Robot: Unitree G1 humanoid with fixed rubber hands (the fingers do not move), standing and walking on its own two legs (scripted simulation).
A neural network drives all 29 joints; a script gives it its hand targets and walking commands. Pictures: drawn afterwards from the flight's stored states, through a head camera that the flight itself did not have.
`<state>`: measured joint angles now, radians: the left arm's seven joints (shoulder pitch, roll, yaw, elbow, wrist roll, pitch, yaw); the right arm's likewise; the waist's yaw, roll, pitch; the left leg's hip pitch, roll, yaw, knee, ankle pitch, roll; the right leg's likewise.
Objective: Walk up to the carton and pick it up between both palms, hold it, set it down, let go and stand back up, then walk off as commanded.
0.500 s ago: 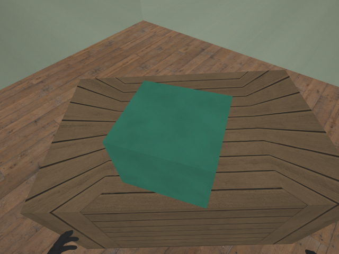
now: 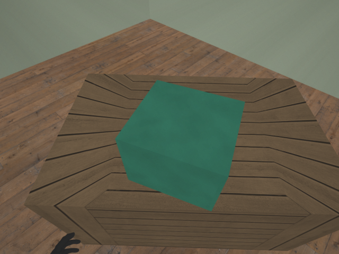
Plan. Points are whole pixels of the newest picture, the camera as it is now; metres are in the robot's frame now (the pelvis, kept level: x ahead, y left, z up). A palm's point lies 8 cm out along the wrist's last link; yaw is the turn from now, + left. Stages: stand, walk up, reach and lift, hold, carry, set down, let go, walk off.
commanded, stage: walk up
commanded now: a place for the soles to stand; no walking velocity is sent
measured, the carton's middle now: (183, 143) +0.46 +0.00 -0.06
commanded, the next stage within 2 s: reach and lift in 0.06 s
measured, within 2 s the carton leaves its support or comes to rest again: neither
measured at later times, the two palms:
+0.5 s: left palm (69, 240) +0.17 +0.28 -0.10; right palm out of the picture +0.07 -0.29 -0.07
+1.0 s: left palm (37, 236) +0.17 +0.33 -0.04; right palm out of the picture +0.11 -0.20 -0.06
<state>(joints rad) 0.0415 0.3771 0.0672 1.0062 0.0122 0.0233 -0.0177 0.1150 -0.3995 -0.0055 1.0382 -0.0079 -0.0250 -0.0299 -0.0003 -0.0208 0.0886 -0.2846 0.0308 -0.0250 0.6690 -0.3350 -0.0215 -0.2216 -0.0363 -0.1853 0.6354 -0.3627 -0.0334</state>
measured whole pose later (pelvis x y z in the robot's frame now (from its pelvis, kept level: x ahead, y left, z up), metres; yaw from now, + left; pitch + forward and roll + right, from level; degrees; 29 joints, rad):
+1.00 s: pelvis -0.05 +0.06 -0.01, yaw -2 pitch -9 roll -1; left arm 0.05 0.37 0.05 0.50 -0.08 0.25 -0.06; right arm 0.15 -0.19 -0.11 0.52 -0.01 -0.08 -0.06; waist -0.04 0.04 0.11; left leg -0.28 -0.01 0.09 0.75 -0.31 0.07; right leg -0.24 -0.03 0.01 0.74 -0.35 0.03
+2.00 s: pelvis +0.00 +0.05 +0.01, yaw -1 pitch -5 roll -3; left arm 0.24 0.49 -0.07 0.52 -0.35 -0.42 -0.20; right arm 0.25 -0.04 0.00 0.57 0.22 -0.49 -0.19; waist 0.02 -0.02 0.10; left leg -0.21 0.02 0.04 0.65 -0.34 0.04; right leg -0.10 0.03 -0.02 0.53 -0.33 0.01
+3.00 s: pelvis -0.01 +0.04 +0.01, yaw -1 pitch -1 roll -2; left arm -0.30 0.54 -0.09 0.72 -0.42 -0.15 -0.15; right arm -0.16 -0.15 -0.03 0.52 0.29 -0.10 -0.24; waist -0.06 -0.02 0.06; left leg -0.26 0.01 0.03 0.55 -0.26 0.03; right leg -0.17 0.03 -0.02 0.46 -0.27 0.00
